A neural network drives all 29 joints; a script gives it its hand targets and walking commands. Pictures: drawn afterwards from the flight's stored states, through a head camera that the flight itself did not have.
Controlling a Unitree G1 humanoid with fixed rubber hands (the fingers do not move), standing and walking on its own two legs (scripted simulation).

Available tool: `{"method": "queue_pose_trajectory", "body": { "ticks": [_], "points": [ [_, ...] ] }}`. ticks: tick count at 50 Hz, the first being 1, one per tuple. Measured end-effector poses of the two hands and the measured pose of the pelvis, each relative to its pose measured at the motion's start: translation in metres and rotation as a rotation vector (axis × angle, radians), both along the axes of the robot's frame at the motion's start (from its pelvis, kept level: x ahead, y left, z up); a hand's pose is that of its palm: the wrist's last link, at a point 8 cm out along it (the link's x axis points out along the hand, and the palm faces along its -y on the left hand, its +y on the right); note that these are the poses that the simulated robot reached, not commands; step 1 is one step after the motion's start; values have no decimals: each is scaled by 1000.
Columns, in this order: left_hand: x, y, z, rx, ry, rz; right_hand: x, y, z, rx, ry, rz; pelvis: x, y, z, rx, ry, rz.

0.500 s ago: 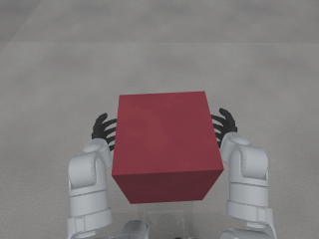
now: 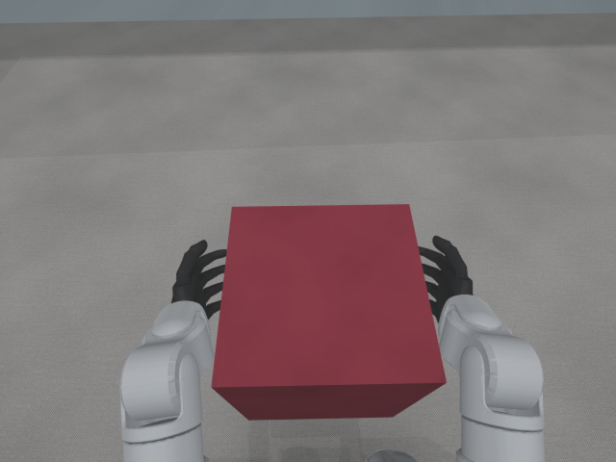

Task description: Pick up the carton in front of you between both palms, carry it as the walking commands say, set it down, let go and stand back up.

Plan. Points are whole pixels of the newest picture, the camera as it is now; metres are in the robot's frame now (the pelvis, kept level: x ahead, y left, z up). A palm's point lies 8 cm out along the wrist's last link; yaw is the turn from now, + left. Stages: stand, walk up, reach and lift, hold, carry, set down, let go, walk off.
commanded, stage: carry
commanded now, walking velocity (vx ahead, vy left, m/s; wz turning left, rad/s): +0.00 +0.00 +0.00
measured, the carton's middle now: (320, 323) +0.29 +0.00 +0.01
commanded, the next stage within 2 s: hold in 1.90 s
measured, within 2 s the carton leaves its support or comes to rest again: neither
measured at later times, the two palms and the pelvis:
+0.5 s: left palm (215, 206) +0.43 +0.14 +0.08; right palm (421, 195) +0.45 -0.16 +0.08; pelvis +0.21 -0.03 -0.02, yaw +3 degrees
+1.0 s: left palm (200, 210) +0.43 +0.16 +0.08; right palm (408, 196) +0.45 -0.14 +0.08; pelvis +0.21 -0.01 -0.02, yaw +4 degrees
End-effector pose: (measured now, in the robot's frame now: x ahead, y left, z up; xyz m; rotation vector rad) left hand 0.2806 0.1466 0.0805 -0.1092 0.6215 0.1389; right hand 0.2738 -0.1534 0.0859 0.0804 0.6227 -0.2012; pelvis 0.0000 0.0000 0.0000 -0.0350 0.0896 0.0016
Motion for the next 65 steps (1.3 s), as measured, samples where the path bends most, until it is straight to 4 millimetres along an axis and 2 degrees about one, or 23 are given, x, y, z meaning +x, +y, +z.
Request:
{"method": "queue_pose_trajectory", "body": {
  "ticks": [3, 6, 9, 13, 15, 18, 26, 31, 39, 55, 65],
  "points": [
    [20, 3, 9, 1, -18, 7, 24, 3, 13, -16, -18, 18, 35, -2, 3, -9, -1, 8],
    [38, 3, 13, 6, -19, 26, 49, 3, 16, -21, -18, 44, 71, -7, 2, -7, -9, 11],
    [61, -2, 11, 17, -12, 41, 76, -2, 11, -15, -12, 62, 108, -15, -5, 5, -29, 15],
    [100, -15, 2, 54, -10, 44, 117, -15, -7, 16, -12, 68, 154, -26, -23, 14, -49, 32],
    [115, -19, -2, 75, 24, 38, 132, -19, -16, 34, 22, 66, 166, -28, -24, 5, -45, 41],
    [129, -19, -5, 77, 63, 48, 148, -19, -20, 36, 60, 76, 178, -30, -19, 18, -39, 51],
    [157, -8, 3, 58, 16, 74, 183, -8, -7, 12, 14, 102, 211, -26, -16, 19, -29, 56],
    [166, -2, 3, 52, 0, 79, 195, -1, -4, 5, -2, 108, 222, -21, -20, 20, -21, 60],
    [164, 5, -5, 48, 29, 74, 190, 6, -13, 2, 28, 103, 224, -14, -23, 21, -29, 62],
    [141, 12, -1, 48, 24, 75, 168, 13, -8, 2, 22, 105, 203, -6, -21, 27, -53, 62],
    [133, 13, -16, 63, 76, 56, 160, 15, -23, -13, 75, 123, 188, -5, -19, 33, -63, 60]
  ]
}}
